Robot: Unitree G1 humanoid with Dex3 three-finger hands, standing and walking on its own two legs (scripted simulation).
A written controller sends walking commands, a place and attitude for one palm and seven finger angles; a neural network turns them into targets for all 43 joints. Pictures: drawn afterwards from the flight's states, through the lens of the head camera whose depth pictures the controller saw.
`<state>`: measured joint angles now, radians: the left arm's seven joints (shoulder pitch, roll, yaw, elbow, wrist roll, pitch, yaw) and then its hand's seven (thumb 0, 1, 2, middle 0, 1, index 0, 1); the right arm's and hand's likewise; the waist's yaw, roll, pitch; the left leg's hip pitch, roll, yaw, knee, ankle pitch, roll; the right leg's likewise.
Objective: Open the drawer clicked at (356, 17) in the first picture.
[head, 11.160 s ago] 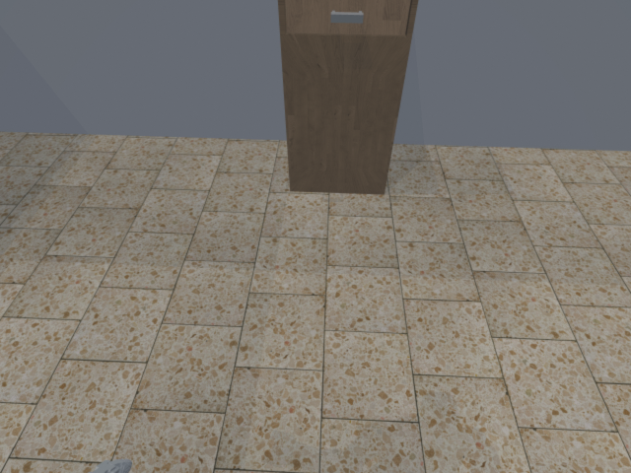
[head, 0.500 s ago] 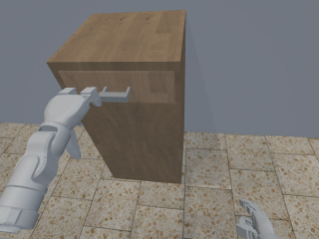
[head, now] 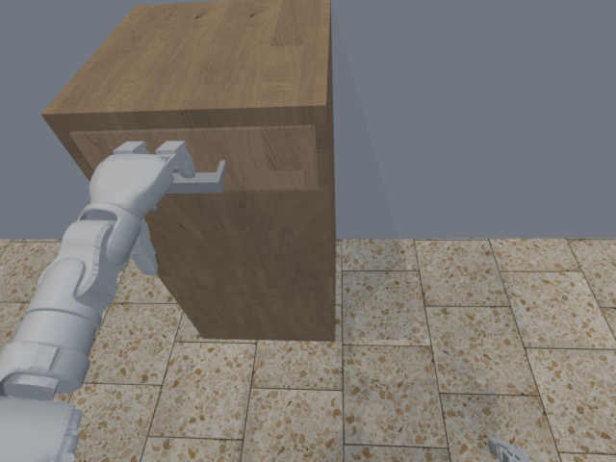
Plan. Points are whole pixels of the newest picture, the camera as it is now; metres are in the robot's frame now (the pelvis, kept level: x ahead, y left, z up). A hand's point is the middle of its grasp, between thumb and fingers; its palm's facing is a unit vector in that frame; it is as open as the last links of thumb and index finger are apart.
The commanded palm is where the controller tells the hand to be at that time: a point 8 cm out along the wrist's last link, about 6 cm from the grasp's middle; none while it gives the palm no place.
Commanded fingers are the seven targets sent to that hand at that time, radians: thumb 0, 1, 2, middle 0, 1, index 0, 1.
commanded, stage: move the hooked fingers above the handle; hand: left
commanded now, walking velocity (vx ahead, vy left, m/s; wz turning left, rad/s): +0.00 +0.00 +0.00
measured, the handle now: (195, 174) +0.55 +0.26 +0.04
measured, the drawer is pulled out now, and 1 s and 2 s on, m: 0.00 0.00 0.00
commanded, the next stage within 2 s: lower the fingers behind the handle in 1.68 s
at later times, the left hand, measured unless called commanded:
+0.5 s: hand (169, 179) +0.47 +0.25 +0.11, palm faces -0.02 +0.00 -1.00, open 13.8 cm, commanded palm +0.45 +0.26 +0.16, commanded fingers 0.00 -0.50 0.30 -0.30 -1.20 -0.30 -1.20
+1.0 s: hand (181, 165) +0.51 +0.25 +0.10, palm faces -0.03 -0.01 -1.00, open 13.6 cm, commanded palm +0.49 +0.27 +0.15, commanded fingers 0.00 -0.50 0.30 -0.30 -1.20 -0.30 -1.20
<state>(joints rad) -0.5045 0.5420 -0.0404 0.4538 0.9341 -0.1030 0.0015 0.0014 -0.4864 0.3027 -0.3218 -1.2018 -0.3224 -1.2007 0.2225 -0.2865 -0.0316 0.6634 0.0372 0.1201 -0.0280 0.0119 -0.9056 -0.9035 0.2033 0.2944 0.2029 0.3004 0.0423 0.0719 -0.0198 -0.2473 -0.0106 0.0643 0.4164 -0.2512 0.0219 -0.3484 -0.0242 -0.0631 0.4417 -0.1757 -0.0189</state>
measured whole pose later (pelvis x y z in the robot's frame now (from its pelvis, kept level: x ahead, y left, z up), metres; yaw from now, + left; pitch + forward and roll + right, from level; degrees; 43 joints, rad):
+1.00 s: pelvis +0.02 +0.01 -0.01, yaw -1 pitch +14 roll +0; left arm -0.87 0.60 0.00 0.97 1.04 -0.15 0.10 0.00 -0.48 0.30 -0.34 -1.23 -0.34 -1.22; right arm 0.33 -0.29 -0.05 0.69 0.02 0.14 -0.04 0.01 -0.90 -0.90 0.20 0.29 0.20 0.30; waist -0.06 0.05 -0.08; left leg -0.45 0.01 0.08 0.55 -0.34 0.03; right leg -0.54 -0.01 -0.05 0.54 -0.23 -0.01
